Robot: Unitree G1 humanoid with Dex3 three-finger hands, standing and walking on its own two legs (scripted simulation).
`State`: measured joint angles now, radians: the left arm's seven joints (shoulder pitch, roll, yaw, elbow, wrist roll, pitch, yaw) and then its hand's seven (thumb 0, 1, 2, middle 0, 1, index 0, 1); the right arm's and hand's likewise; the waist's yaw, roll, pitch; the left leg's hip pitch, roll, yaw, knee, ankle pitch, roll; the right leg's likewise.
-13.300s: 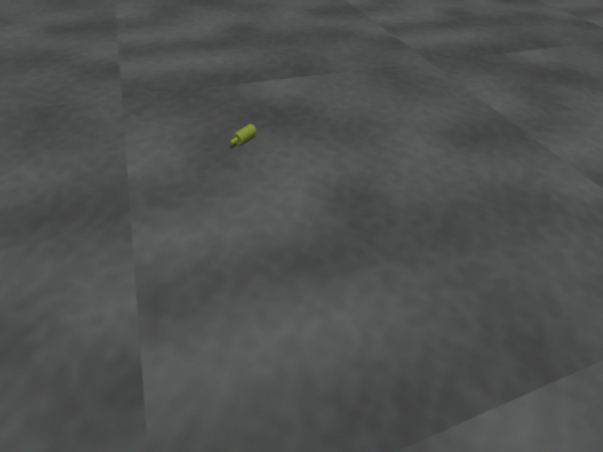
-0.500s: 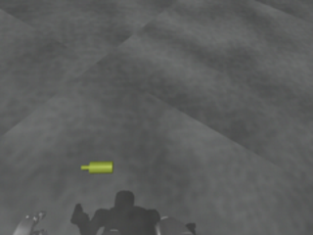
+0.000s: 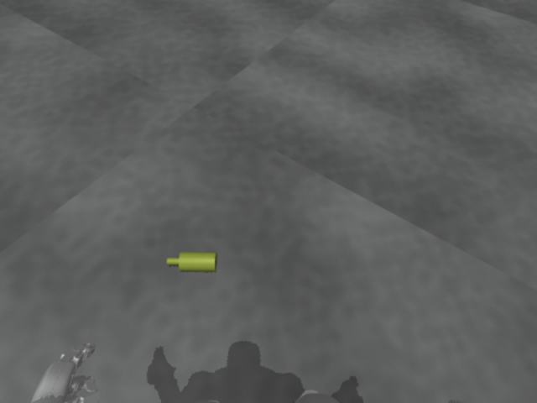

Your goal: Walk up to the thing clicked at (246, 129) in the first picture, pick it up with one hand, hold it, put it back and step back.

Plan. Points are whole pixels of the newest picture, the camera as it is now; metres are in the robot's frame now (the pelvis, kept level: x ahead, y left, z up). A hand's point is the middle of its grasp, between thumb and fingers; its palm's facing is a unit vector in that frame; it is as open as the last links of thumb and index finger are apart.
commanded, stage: walk up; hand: left
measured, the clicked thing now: (191, 261) +0.65 +0.27 -0.72
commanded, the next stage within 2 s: stand in 1.62 s
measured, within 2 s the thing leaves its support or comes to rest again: neither
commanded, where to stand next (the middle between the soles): +0.30 +0.03 m, yaw +1 degrees
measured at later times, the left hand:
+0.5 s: hand out of the picture -0.07 +0.23 -0.14, palm faces -0.01 -0.93 -0.38, open 7.4 cm
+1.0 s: hand out of the picture +0.03 +0.24 -0.13, palm faces +0.00 -0.93 -0.38, open 7.4 cm
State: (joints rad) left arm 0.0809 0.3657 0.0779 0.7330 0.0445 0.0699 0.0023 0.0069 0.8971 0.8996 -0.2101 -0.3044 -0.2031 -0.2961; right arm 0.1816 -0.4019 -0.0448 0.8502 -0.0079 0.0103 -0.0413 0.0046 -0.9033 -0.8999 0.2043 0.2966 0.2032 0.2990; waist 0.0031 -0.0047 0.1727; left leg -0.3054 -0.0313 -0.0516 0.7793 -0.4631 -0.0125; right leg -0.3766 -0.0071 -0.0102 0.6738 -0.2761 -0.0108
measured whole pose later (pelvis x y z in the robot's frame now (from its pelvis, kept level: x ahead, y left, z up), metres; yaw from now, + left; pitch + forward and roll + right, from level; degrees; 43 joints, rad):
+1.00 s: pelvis -0.09 -0.03 +0.01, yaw +0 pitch -4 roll -1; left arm 0.11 0.38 0.07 0.93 0.02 -0.02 -0.01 0.01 0.90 0.90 -0.21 -0.30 -0.20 -0.30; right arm 0.23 -0.37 -0.04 0.94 0.00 -0.01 0.00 0.01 -0.90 -0.90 0.21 0.30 0.21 0.30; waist -0.01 0.01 0.12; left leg -0.24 0.00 -0.07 0.64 -0.34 -0.01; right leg -0.28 0.00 -0.03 0.58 -0.22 -0.01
